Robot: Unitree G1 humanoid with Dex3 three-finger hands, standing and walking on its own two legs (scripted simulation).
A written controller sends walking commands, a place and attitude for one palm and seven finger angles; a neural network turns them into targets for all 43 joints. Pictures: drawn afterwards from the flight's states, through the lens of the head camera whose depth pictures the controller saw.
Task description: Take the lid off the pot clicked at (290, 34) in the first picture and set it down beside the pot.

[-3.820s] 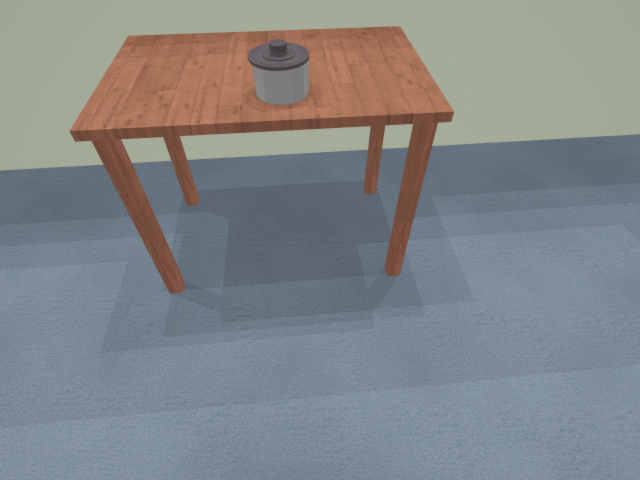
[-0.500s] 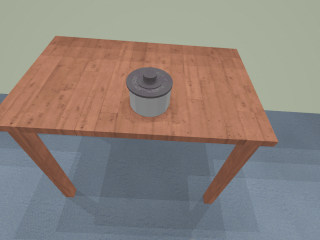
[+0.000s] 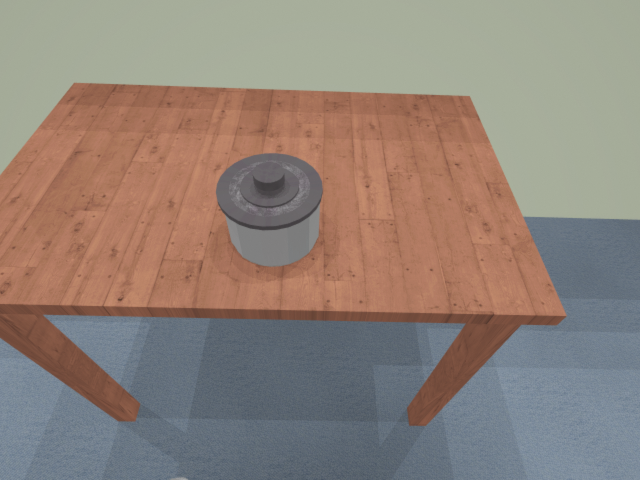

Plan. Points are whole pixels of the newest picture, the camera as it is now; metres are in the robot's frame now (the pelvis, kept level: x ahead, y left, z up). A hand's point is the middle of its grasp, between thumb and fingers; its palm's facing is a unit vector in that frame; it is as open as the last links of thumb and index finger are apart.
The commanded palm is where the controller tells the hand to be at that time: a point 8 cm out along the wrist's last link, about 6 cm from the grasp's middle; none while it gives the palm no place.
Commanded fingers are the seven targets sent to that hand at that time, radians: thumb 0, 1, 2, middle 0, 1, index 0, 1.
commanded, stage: come to a stop and stand still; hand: left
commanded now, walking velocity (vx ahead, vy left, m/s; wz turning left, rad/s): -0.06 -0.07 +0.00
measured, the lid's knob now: (268, 176) +0.49 +0.10 +0.09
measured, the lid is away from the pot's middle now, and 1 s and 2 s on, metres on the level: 0.00 0.00 0.00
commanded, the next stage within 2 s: look again from close up in 0.56 s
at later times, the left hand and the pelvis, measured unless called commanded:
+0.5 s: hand out of the picture +0.00 +0.18 -0.16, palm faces +0.01 -0.97 -0.24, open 7.4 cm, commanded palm none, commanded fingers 0.00 0.90 0.90 -0.20 -0.30 -0.20 -0.30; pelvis +0.00 +0.00 +0.00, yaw +0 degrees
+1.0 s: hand out of the picture +0.02 +0.17 -0.17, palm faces -0.01 -0.98 -0.19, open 7.4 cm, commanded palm none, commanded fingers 0.00 0.90 0.90 -0.20 -0.30 -0.20 -0.30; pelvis +0.01 +0.00 +0.01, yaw +0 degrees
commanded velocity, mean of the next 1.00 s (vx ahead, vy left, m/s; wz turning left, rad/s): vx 0.00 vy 0.00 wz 0.00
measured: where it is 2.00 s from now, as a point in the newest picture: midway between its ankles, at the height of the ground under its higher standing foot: outside the picture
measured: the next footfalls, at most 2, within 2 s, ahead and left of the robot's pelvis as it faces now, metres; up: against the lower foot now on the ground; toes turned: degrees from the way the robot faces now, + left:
right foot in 0.26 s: +0.01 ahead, -0.12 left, +0.00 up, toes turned -1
